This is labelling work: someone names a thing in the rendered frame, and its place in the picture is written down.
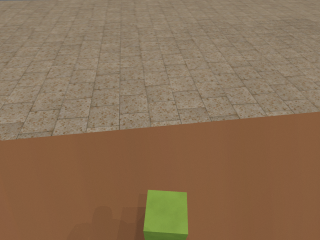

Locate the carton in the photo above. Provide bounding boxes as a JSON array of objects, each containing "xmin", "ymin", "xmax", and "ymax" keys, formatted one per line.
[{"xmin": 143, "ymin": 190, "xmax": 188, "ymax": 240}]

